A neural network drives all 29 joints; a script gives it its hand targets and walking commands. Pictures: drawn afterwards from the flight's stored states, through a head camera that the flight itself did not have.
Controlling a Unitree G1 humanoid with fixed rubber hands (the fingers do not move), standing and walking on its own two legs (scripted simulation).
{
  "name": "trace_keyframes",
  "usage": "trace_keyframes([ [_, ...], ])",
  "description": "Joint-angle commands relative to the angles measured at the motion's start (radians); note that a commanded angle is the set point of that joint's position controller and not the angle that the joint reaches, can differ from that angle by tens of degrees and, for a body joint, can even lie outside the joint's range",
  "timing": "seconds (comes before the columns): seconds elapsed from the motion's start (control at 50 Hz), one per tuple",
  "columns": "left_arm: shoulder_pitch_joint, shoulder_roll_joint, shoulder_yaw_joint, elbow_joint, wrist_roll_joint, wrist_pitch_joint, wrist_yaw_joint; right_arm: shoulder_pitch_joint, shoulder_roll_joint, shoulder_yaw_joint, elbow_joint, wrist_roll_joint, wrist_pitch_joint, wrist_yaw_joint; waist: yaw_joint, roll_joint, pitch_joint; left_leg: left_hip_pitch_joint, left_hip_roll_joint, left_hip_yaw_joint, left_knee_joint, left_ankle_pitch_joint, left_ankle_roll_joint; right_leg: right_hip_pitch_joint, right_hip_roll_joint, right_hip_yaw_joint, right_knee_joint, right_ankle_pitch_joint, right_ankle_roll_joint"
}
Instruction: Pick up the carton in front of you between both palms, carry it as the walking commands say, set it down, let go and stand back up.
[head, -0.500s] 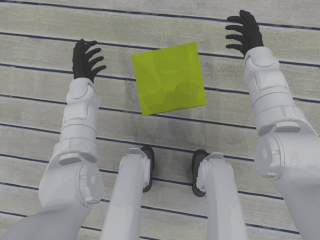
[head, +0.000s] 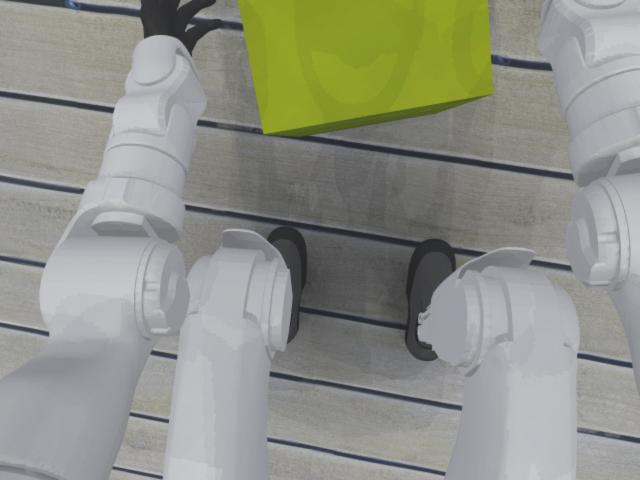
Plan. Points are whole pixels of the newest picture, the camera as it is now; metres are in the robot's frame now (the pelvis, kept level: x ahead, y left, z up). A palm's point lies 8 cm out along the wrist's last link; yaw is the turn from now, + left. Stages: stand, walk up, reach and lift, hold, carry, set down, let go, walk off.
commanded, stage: reach and lift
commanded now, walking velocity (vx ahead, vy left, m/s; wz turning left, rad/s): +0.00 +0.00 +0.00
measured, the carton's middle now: (357, 33) +0.54 +0.01 -0.27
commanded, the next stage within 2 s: none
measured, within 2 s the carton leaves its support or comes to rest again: leaves its support in 0.90 s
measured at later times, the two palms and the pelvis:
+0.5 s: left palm (190, 38) +0.51 +0.18 -0.19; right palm out of the picture +0.57 -0.16 -0.19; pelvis +0.01 +0.00 -0.02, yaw +1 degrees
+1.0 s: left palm (197, 6) +0.54 +0.16 -0.16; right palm out of the picture +0.57 -0.14 -0.18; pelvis +0.01 +0.00 -0.03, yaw +0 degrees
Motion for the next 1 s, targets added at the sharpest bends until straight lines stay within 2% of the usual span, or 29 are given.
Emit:
trace_keyframes([
  [0.0,-0.243,0.135,0.001,-0.043,-0.006,-0.039,0.0,-0.303,-0.123,0.003,-0.056,0.012,-0.041,0.002,0.025,-0.097,-1.117,0.56,0.003,0.043,-0.122,0.184,-0.031,0.586,-0.001,-0.005,-0.121,0.105,0.0],
  [0.06,-0.269,0.152,-0.02,-0.057,-0.036,-0.055,0.007,-0.337,-0.141,0.026,-0.089,0.035,-0.058,-0.007,0.023,-0.105,-1.197,0.61,-0.002,0.044,-0.084,0.253,-0.028,0.638,-0.002,-0.008,-0.079,0.172,0.002],
  [0.14,-0.242,0.076,-0.089,-0.041,-0.121,-0.058,0.01,-0.353,-0.14,0.081,-0.131,0.056,-0.071,-0.009,-0.004,-0.134,-1.256,0.61,-0.02,0.042,-0.059,0.316,-0.031,0.702,-0.005,-0.016,-0.039,0.244,-0.006],
  [0.2,-0.211,0.062,-0.099,-0.064,-0.143,-0.059,0.016,-0.341,-0.131,0.084,-0.165,0.041,-0.066,-0.005,-0.023,-0.165,-1.287,0.617,-0.033,0.041,-0.049,0.354,-0.03,0.732,-0.005,-0.025,-0.025,0.29,-0.003],
  [0.24,-0.183,0.07,-0.088,-0.057,-0.135,-0.061,0.02,-0.309,-0.113,0.076,-0.163,0.035,-0.061,-0.006,-0.025,-0.173,-1.278,0.595,-0.039,0.046,-0.045,0.351,-0.028,0.741,-0.002,-0.024,-0.028,0.302,0.0],
  [0.34,-0.155,0.068,-0.035,-0.019,-0.06,-0.068,0.017,-0.238,-0.066,0.045,-0.095,0.015,-0.057,0.002,-0.003,-0.132,-1.104,0.475,-0.037,0.057,-0.059,0.278,-0.033,0.64,0.003,0.0,-0.054,0.242,0.002],
  [0.44,-0.174,0.06,-0.018,-0.022,-0.025,-0.075,0.011,-0.237,-0.038,0.046,-0.067,0.014,-0.062,0.003,0.014,-0.112,-1.054,0.455,-0.032,0.059,-0.067,0.251,-0.035,0.595,0.008,0.011,-0.075,0.211,0.002],
  [0.54,-0.251,-0.039,-0.073,-0.036,-0.052,-0.08,0.002,-0.305,0.055,0.097,-0.069,0.029,-0.072,-0.001,-0.001,-0.117,-1.065,0.488,-0.048,0.057,-0.072,0.246,-0.033,0.605,0.019,0.012,-0.091,0.197,-0.009],
  [0.6,-0.256,-0.077,-0.053,-0.009,-0.031,-0.081,0.009,-0.325,0.064,0.079,-0.063,-0.003,-0.078,-0.015,-0.015,-0.118,-1.07,0.518,-0.061,0.056,-0.069,0.242,-0.037,0.608,0.025,0.006,-0.1,0.185,-0.006],
  [0.64,-0.348,-0.263,-0.107,-0.038,-0.025,-0.081,-0.023,-0.386,0.283,0.139,-0.067,0.002,-0.074,0.019,-0.014,-0.129,-1.067,0.518,-0.079,0.058,-0.068,0.241,-0.027,0.611,0.043,-0.001,-0.101,0.182,-0.013],
  [0.68,-0.45,-0.489,-0.139,-0.047,-0.005,-0.068,-0.08,-0.453,0.535,0.17,-0.061,-0.011,-0.064,0.074,-0.023,-0.134,-1.041,0.486,-0.093,0.058,-0.058,0.232,-0.021,0.594,0.058,-0.003,-0.095,0.185,-0.023],
  [0.74,-0.583,-0.739,-0.155,-0.1,0.045,-0.02,-0.179,-0.472,0.823,0.135,-0.071,-0.071,-0.024,0.158,-0.037,-0.132,-1.007,0.451,-0.112,0.069,-0.036,0.192,-0.025,0.556,0.082,-0.019,-0.081,0.173,-0.029],
  [0.78,-0.605,-0.821,-0.149,-0.13,0.06,0.009,-0.22,-0.443,0.92,0.106,-0.09,-0.087,-0.007,0.187,-0.043,-0.128,-1.012,0.439,-0.12,0.077,-0.028,0.193,-0.021,0.544,0.093,-0.034,-0.071,0.189,-0.031],
  [0.84,-0.618,-0.928,-0.164,-0.194,0.044,0.036,-0.251,-0.439,1.023,0.105,-0.167,-0.08,0.008,0.207,-0.041,-0.119,-1.116,0.482,-0.127,0.089,-0.015,0.248,-0.018,0.575,0.104,-0.051,-0.057,0.243,-0.036],
  [0.9,-0.612,-1.035,-0.213,-0.263,-0.001,0.061,-0.265,-0.472,1.109,0.153,-0.308,-0.047,0.022,0.213,-0.03,-0.126,-1.32,0.559,-0.133,0.103,-0.003,0.334,-0.02,0.683,0.111,-0.071,-0.042,0.327,-0.033],
  [0.98,-0.609,-1.121,-0.28,-0.396,-0.024,0.115,-0.275,-0.483,1.226,0.218,-0.504,-0.025,0.072,0.211,-0.027,-0.176,-1.613,0.589,-0.139,0.123,-0.018,0.392,-0.023,0.89,0.118,-0.086,-0.057,0.435,-0.016],
])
